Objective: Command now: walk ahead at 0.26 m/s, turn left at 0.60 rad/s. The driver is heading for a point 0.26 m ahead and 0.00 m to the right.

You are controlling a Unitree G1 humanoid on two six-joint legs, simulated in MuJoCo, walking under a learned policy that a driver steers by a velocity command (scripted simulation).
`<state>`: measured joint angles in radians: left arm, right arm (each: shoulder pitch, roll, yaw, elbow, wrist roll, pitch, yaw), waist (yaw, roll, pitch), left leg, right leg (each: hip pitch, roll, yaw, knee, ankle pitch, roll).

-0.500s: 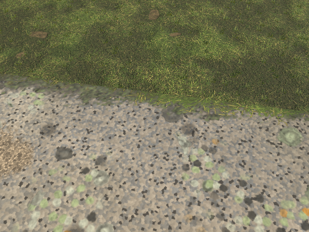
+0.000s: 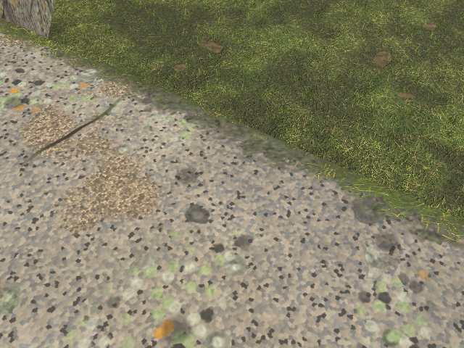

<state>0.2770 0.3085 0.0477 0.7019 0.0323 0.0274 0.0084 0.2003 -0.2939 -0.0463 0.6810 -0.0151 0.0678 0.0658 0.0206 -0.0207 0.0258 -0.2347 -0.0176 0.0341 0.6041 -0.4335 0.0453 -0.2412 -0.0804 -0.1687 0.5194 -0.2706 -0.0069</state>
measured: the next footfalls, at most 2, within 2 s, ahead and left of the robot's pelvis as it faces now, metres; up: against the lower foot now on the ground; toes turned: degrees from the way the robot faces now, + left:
left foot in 0.02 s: +0.02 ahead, +0.09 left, +0.00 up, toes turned +1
right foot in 0.46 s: +0.27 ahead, -0.04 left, +0.00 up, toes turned +8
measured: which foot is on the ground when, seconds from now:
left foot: up 0.00-0.00, down 0.02-0.48, up 0.50-0.76, down 0.78-1.00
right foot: down 0.00-0.00, up 0.02-0.44, down 0.46-1.00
